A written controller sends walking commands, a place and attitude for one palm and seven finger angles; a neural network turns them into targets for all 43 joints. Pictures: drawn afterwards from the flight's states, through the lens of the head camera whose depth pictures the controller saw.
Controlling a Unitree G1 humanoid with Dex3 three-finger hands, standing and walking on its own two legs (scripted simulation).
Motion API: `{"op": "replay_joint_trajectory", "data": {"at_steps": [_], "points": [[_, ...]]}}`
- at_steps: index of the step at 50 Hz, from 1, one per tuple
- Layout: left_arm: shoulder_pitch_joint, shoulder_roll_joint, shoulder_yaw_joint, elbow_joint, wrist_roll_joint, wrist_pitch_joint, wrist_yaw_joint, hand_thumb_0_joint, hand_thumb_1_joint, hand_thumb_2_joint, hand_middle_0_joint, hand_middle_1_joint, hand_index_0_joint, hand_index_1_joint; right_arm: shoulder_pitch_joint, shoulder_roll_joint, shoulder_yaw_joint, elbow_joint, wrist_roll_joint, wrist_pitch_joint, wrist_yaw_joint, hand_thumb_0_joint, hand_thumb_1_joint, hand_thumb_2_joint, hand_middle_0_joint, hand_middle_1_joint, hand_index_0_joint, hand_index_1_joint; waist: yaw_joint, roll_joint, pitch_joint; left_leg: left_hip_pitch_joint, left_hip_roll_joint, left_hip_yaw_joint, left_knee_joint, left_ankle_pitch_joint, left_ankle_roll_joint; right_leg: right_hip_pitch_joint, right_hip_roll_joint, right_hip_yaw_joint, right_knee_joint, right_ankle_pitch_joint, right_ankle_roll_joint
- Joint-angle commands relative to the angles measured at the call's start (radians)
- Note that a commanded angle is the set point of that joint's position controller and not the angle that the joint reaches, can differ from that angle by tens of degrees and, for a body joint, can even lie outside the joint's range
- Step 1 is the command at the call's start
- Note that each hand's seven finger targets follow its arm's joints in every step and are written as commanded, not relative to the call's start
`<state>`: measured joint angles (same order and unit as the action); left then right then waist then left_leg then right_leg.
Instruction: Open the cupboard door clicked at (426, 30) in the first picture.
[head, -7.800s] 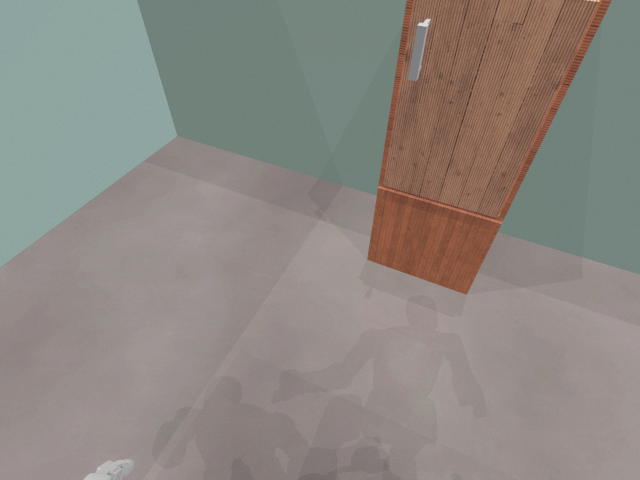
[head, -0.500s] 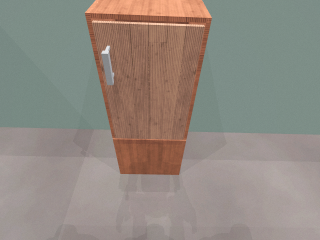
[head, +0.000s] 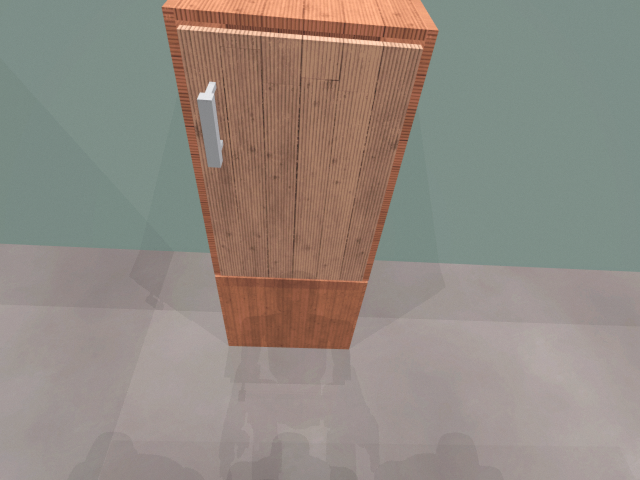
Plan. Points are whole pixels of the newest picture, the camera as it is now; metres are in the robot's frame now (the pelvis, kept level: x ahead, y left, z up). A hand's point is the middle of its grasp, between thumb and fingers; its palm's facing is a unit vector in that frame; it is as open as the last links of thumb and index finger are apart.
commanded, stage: shuffle to correct the standing spot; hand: left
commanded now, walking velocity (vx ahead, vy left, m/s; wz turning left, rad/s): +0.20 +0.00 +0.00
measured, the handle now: (213, 125) +0.62 +0.22 +0.12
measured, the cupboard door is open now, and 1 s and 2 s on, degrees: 0 0 0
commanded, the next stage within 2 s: come to a stop and stand still in 0.22 s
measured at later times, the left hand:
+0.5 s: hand (244, 439) +0.21 +0.11 -0.15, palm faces +0.07 -0.98 -0.17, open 7.2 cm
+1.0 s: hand out of the picture +0.07 +0.15 -0.17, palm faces +0.10 -0.97 -0.22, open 7.4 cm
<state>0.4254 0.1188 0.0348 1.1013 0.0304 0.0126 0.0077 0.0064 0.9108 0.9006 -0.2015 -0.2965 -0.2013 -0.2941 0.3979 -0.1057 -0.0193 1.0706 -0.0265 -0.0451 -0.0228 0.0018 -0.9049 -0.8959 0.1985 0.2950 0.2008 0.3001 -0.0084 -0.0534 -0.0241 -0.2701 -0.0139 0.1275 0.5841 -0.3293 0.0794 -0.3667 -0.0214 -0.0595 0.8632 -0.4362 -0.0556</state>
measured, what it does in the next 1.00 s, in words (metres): steps on the spot: right foot, then left foot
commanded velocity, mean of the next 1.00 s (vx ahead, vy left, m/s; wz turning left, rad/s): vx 0.00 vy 0.04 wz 0.02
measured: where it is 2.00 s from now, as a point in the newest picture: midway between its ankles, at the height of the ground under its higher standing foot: outside the picture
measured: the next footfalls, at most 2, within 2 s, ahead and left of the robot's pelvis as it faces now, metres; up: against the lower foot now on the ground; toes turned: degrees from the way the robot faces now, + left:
right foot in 0.36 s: +0.18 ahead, -0.14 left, +0.00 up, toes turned -7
left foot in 0.72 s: +0.15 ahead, +0.07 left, +0.00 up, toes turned +4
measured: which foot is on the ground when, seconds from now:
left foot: down 0.00-0.36, up 0.38-0.70, down 0.72-1.00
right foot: up 0.00-0.34, down 0.36-0.74, up 0.76-0.98, down 1.00-1.00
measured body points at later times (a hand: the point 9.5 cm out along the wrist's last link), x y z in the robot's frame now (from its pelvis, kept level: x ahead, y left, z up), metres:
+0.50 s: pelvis +0.10 -0.05 +0.00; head +0.13 -0.06 +0.45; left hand +0.21 +0.17 -0.13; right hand +0.05 -0.26 -0.16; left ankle +0.05 +0.07 -0.67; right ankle +0.14 -0.13 -0.73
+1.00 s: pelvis +0.08 -0.03 +0.00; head +0.10 -0.04 +0.45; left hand +0.07 +0.20 -0.15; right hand +0.18 -0.24 -0.15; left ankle +0.13 +0.08 -0.73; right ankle +0.05 -0.14 -0.73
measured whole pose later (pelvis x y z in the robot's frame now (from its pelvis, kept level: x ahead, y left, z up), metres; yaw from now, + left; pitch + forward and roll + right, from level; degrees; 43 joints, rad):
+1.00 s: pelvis +0.08 -0.03 +0.00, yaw +1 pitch +1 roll +2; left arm 0.33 0.16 0.03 1.02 0.02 0.03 0.03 0.00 0.91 0.90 -0.20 -0.30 -0.20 -0.29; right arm 0.17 -0.14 -0.02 0.96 -0.02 0.01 -0.02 0.00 -0.91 -0.90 0.20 0.30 0.20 0.30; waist 0.04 -0.02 0.01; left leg -0.33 -0.02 0.12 0.50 -0.19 0.04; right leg -0.24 -0.05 -0.03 0.61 -0.37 0.00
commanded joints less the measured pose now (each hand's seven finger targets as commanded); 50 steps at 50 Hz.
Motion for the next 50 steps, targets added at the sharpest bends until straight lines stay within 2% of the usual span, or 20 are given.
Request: {"op": "replay_joint_trajectory", "data": {"at_steps": [1,6,13,16,17,18,19,20,21,24,31,34,35,36,37,38,41,47,49,50], "points": [[-0.092,0.039,0.011,-0.106,0.008,-0.056,-0.015,0.000,0.900,0.900,-0.200,-0.300,-0.200,-0.300,0.119,-0.103,-0.007,-0.006,0.002,-0.038,-0.011,0.000,-0.900,-0.900,0.200,0.300,0.200,0.300,-0.016,0.094,0.157,0.121,0.339,-0.423,-0.426,0.039,0.161,-0.348,-0.078,0.056,0.241,0.098,0.010],[-0.149,0.006,0.000,-0.112,-0.004,-0.047,-0.019,0.000,0.900,0.900,-0.200,-0.300,-0.200,-0.300,0.166,-0.102,0.007,0.025,0.003,-0.058,-0.021,0.000,-0.900,-0.900,0.200,0.300,0.200,0.300,-0.013,0.125,0.086,0.216,0.261,-0.175,-0.350,0.594,0.134,-0.279,-0.059,-0.010,0.114,0.167,0.041],[-0.275,0.033,0.004,-0.165,-0.007,-0.051,-0.023,0.000,0.900,0.900,-0.200,-0.300,-0.200,-0.300,0.169,-0.129,-0.007,0.047,-0.007,-0.035,-0.013,0.000,-0.900,-0.900,0.200,0.300,0.200,0.300,-0.039,0.159,0.092,0.203,0.264,-0.146,-0.293,0.557,0.117,-0.120,-0.021,-0.065,-0.190,0.149,0.019],[-0.103,0.088,0.025,-0.115,-0.004,-0.069,-0.013,0.000,0.900,0.900,-0.200,-0.300,-0.200,-0.300,0.137,-0.118,-0.006,0.045,0.007,-0.028,-0.005,0.000,-0.900,-0.900,0.200,0.300,0.200,0.300,0.055,0.064,0.004,0.050,0.190,-0.109,-0.094,0.435,0.054,0.265,-0.012,-0.055,-0.367,0.286,0.014],[0.011,0.151,0.040,-0.084,0.001,-0.079,-0.001,0.000,0.900,0.900,-0.200,-0.300,-0.200,-0.300,0.129,-0.090,-0.002,0.030,0.018,-0.029,0.002,0.000,-0.900,-0.900,0.200,0.300,0.200,0.300,0.101,-0.070,-0.066,-0.136,0.128,-0.057,0.098,0.259,0.015,0.497,-0.161,0.116,-0.364,0.342,-0.035],[0.102,0.237,0.058,-0.067,-0.005,-0.079,0.009,0.000,0.900,0.900,-0.200,-0.300,-0.200,-0.300,0.151,-0.052,0.003,-0.001,0.022,-0.029,0.002,0.000,-0.900,-0.900,0.200,0.300,0.200,0.300,0.109,-0.264,-0.149,-0.334,-0.003,0.014,0.380,-0.255,-0.039,0.663,-0.430,0.435,-0.451,0.547,-0.150],[0.109,0.241,0.051,-0.072,-0.018,-0.070,0.013,0.000,0.900,0.900,-0.200,-0.300,-0.200,-0.300,0.091,-0.090,-0.004,-0.015,0.015,-0.011,-0.005,0.000,-0.900,-0.900,0.200,0.300,0.200,0.300,0.115,-0.138,-0.112,-0.329,0.027,-0.096,0.560,-0.317,-0.048,0.522,-0.469,0.456,-0.512,0.684,-0.210],[0.002,0.197,0.043,-0.095,-0.019,-0.063,0.024,0.000,0.900,0.900,-0.200,-0.300,-0.200,-0.300,0.077,-0.070,-0.009,-0.022,0.015,0.002,-0.009,0.000,-0.900,-0.900,0.200,0.300,0.200,0.300,0.064,-0.053,-0.008,-0.310,0.059,-0.121,0.590,-0.259,-0.061,0.373,-0.445,0.370,-0.527,0.724,-0.214],[-0.079,0.164,0.035,-0.114,-0.015,-0.064,0.027,0.000,0.900,0.900,-0.200,-0.300,-0.200,-0.300,0.050,-0.052,-0.005,-0.010,0.016,0.017,-0.007,0.000,-0.900,-0.900,0.200,0.300,0.200,0.300,0.040,-0.085,0.047,-0.273,0.082,-0.120,0.588,-0.224,-0.074,0.239,-0.402,0.295,-0.534,0.792,-0.185],[-0.186,0.138,0.023,-0.156,-0.010,-0.047,0.038,0.000,0.900,0.900,-0.200,-0.300,-0.200,-0.300,0.063,-0.033,-0.011,-0.004,0.022,0.064,-0.001,0.000,-0.900,-0.900,0.200,0.300,0.200,0.300,-0.018,-0.087,0.047,-0.133,0.076,-0.102,0.458,-0.123,-0.105,0.050,-0.309,0.079,-0.526,0.800,-0.143],[-0.181,0.217,0.064,-0.192,0.002,-0.018,0.036,0.000,0.900,0.900,-0.200,-0.300,-0.200,-0.300,-0.049,-0.062,-0.035,-0.087,0.012,0.075,0.008,0.000,-0.900,-0.900,0.200,0.300,0.200,0.300,0.017,-0.078,0.000,-0.100,0.037,-0.062,0.198,-0.068,-0.125,0.099,-0.313,0.130,-0.472,0.668,-0.154],[-0.194,0.219,0.062,-0.192,-0.007,-0.006,0.029,0.000,0.900,0.900,-0.200,-0.300,-0.200,-0.300,-0.014,-0.079,-0.037,-0.088,0.014,0.062,0.006,0.000,-0.900,-0.900,0.200,0.300,0.200,0.300,-0.011,-0.065,-0.037,0.068,0.017,-0.031,-0.065,0.109,-0.115,0.075,-0.256,0.108,-0.383,0.548,-0.090],[-0.184,0.184,0.054,-0.201,-0.008,0.001,0.028,0.000,0.900,0.900,-0.200,-0.300,-0.200,-0.300,0.009,-0.108,-0.043,-0.086,0.014,0.054,0.003,0.000,-0.900,-0.900,0.200,0.300,0.200,0.300,-0.018,-0.001,-0.045,0.151,0.074,-0.076,-0.146,0.204,-0.096,0.032,-0.196,0.069,-0.298,0.418,-0.045],[-0.160,0.121,0.041,-0.213,-0.015,0.010,0.024,0.000,0.900,0.900,-0.200,-0.300,-0.200,-0.300,-0.006,-0.189,-0.053,-0.107,0.005,0.044,0.002,0.000,-0.900,-0.900,0.200,0.300,0.200,0.300,-0.007,0.256,-0.045,0.160,0.268,-0.311,-0.223,0.443,-0.010,-0.070,-0.072,-0.017,-0.171,0.114,0.029],[-0.174,0.105,0.030,-0.220,-0.017,0.016,0.026,0.000,0.900,0.900,-0.200,-0.300,-0.200,-0.300,-0.057,-0.231,-0.055,-0.140,0.001,0.049,-0.004,0.000,-0.900,-0.900,0.200,0.300,0.200,0.300,-0.005,0.335,-0.014,0.052,0.390,-0.415,-0.290,0.601,0.111,-0.081,-0.020,-0.010,0.001,-0.147,0.053],[-0.173,0.118,0.031,-0.220,-0.016,0.022,0.029,0.000,0.900,0.900,-0.200,-0.300,-0.200,-0.300,-0.120,-0.229,-0.050,-0.165,-0.006,0.054,-0.004,0.000,-0.900,-0.900,0.200,0.300,0.200,0.300,0.007,0.235,0.006,-0.059,0.391,-0.366,-0.293,0.473,0.154,-0.017,-0.037,0.047,0.108,-0.135,0.042],[-0.116,0.107,0.030,-0.165,-0.003,0.027,0.021,0.000,0.900,0.900,-0.200,-0.300,-0.200,-0.300,-0.230,-0.175,-0.028,-0.184,-0.003,0.046,-0.010,0.000,-0.900,-0.900,0.200,0.300,0.200,0.300,0.045,0.209,0.038,-0.104,0.272,-0.255,-0.319,0.272,0.101,-0.021,-0.029,0.065,0.185,0.001,0.046],[-0.071,0.073,0.002,-0.134,-0.008,0.001,0.021,0.000,0.900,0.900,-0.200,-0.300,-0.200,-0.300,-0.152,-0.183,-0.034,-0.146,0.001,0.047,-0.007,0.000,-0.900,-0.900,0.200,0.300,0.200,0.300,0.016,0.120,-0.017,0.076,0.251,-0.257,-0.269,0.238,0.091,0.069,-0.031,0.012,-0.264,-0.004,0.071],[-0.011,0.090,-0.003,-0.104,-0.006,-0.017,0.028,0.000,0.900,0.900,-0.200,-0.300,-0.200,-0.300,-0.143,-0.160,-0.029,-0.131,0.017,0.046,-0.001,0.000,-0.900,-0.900,0.200,0.300,0.200,0.300,0.031,0.008,-0.020,0.021,0.173,-0.202,-0.176,0.167,0.016,0.190,-0.059,0.075,-0.497,0.201,0.059],[-0.028,0.130,-0.003,-0.101,-0.003,-0.026,0.031,0.000,0.900,0.900,-0.200,-0.300,-0.200,-0.300,-0.148,-0.124,-0.025,-0.133,0.025,0.048,0.003,0.000,-0.900,-0.900,0.200,0.300,0.200,0.300,0.011,-0.071,0.000,-0.007,0.110,-0.139,-0.135,0.138,-0.034,0.177,-0.146,0.189,-0.529,0.261,0.021]]}}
